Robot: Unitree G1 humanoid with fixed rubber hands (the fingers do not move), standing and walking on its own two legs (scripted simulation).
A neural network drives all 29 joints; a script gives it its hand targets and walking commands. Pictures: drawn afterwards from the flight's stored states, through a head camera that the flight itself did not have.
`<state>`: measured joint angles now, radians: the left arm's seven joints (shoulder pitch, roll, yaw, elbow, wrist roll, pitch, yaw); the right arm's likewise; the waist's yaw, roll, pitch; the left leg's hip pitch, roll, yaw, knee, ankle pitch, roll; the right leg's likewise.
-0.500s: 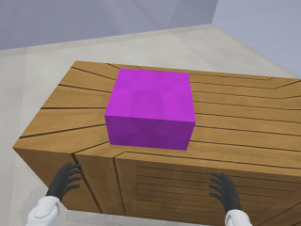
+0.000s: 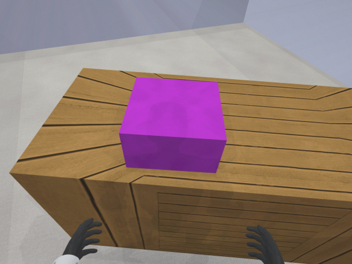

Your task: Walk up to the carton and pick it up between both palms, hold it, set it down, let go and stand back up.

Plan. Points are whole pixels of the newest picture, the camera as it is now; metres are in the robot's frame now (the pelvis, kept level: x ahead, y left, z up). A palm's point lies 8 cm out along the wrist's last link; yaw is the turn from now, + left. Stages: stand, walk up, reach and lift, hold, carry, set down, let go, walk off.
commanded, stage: set down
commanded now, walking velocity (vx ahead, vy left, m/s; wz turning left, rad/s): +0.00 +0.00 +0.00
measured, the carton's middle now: (174, 122) +0.54 +0.04 -0.01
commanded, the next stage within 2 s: let go in 0.10 s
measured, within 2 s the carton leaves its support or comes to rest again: neither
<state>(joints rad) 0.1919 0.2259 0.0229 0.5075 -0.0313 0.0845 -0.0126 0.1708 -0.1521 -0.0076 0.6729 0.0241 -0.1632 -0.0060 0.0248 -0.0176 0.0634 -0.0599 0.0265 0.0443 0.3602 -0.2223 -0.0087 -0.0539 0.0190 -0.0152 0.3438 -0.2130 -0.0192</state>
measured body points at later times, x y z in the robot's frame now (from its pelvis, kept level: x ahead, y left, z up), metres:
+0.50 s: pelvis -0.01 -0.01 +0.00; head -0.01 +0.00 +0.45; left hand +0.17 +0.22 -0.09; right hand +0.16 -0.24 -0.08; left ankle -0.01 +0.12 -0.75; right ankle -0.01 -0.11 -0.75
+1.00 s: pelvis +0.00 +0.00 -0.01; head +0.00 +0.00 +0.44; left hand +0.05 +0.27 -0.13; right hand +0.11 -0.24 -0.14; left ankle -0.01 +0.12 -0.75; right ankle -0.01 -0.11 -0.75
